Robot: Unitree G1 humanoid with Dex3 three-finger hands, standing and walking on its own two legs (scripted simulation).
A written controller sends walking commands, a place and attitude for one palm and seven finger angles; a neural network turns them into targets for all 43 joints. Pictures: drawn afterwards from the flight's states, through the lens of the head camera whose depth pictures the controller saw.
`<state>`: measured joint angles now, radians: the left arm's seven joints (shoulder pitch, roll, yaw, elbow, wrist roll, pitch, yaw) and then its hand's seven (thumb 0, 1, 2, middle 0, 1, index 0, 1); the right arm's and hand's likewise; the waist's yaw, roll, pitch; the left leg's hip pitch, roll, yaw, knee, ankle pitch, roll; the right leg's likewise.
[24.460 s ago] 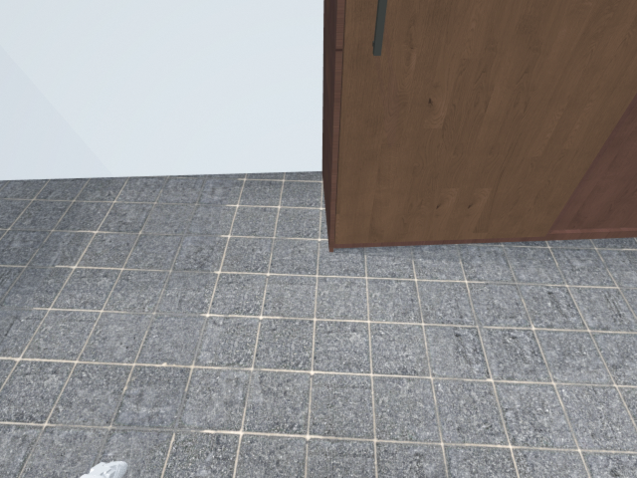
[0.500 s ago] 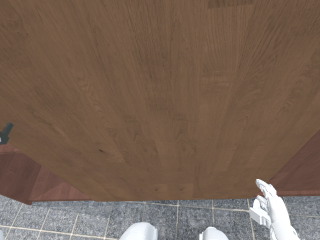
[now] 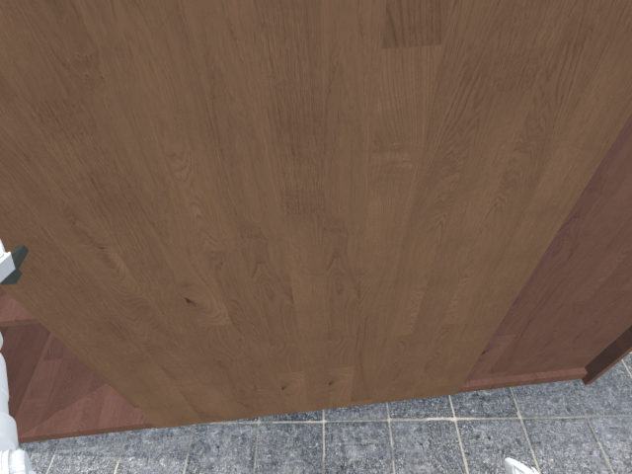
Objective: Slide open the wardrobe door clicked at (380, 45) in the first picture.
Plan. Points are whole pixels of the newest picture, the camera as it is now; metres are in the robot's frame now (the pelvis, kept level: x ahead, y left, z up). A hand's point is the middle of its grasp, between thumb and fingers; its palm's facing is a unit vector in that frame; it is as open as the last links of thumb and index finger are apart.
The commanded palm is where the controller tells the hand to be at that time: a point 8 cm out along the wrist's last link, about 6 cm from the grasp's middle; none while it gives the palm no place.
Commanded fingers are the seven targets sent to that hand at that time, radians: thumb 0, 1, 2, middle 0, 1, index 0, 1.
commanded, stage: stop walking and hold the door there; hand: left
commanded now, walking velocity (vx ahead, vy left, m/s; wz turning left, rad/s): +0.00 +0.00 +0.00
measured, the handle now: out of the picture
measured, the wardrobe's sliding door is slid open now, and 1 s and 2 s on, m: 0.44 0.44 0.44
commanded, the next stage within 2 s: none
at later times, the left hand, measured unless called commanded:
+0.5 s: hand out of the picture +0.33 +0.39 +0.14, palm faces +0.65 -0.70 -0.30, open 6.6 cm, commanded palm +0.28 +0.39 +0.12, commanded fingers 0.00 0.90 0.90 -0.45 -1.40 -0.45 -1.40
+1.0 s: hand out of the picture +0.32 +0.39 +0.13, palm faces +0.55 -0.77 -0.31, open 6.8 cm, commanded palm +0.28 +0.39 +0.12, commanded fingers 0.00 0.90 0.90 -0.45 -1.40 -0.45 -1.40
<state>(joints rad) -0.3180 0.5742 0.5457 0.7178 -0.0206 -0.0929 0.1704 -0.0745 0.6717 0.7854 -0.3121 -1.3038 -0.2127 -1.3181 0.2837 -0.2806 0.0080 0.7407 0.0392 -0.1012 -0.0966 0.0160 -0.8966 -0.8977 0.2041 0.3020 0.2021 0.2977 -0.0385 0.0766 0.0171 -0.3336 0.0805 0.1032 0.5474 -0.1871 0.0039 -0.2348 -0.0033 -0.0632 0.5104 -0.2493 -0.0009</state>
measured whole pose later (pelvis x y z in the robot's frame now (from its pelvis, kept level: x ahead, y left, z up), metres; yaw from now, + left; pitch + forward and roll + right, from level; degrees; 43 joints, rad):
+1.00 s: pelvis -0.05 +0.07 -0.01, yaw +2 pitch +0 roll +1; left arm -0.48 0.46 0.32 0.62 -0.05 -0.12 0.16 -0.09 0.68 0.79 -0.30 -1.33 -0.16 -1.29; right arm 0.14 -0.27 0.03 0.66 0.03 -0.09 -0.04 0.01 -0.90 -0.90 0.20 0.30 0.20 0.30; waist 0.05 0.07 0.09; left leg -0.52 -0.07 0.10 0.75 -0.30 0.00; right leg -0.20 -0.10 -0.15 0.62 -0.41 -0.01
